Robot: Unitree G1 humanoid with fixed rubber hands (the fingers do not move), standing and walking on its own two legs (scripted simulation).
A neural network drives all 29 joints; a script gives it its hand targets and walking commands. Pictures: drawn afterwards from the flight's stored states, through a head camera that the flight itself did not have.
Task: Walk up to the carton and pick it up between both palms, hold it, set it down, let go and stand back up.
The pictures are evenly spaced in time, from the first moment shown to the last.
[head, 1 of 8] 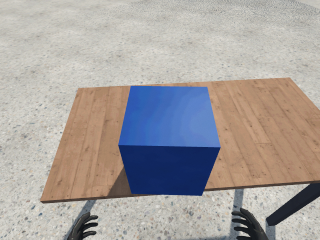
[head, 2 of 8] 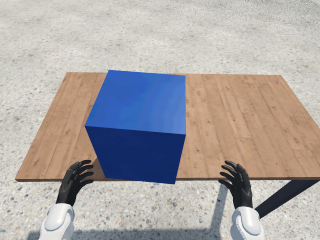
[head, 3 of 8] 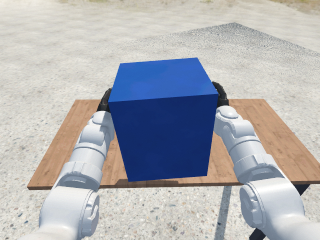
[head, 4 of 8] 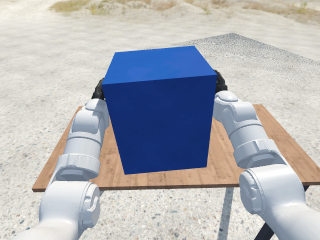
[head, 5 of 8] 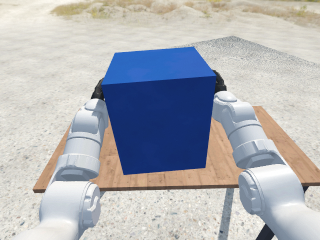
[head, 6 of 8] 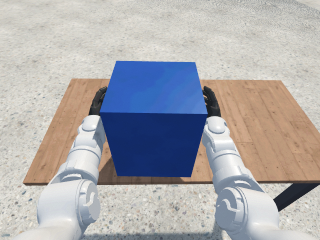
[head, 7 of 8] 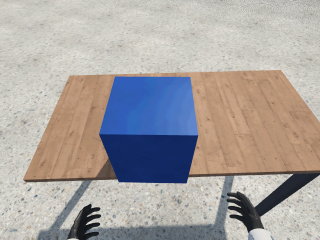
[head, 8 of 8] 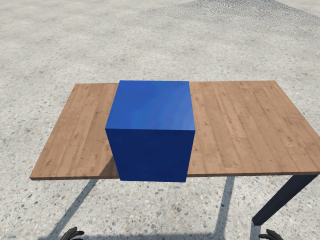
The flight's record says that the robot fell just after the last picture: no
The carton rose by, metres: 0.20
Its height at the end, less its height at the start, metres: +0.00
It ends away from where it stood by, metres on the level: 0.03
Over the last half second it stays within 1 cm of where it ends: yes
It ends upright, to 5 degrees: yes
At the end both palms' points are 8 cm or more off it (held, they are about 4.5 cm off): yes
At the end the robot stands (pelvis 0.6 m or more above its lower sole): yes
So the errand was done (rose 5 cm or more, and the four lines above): yes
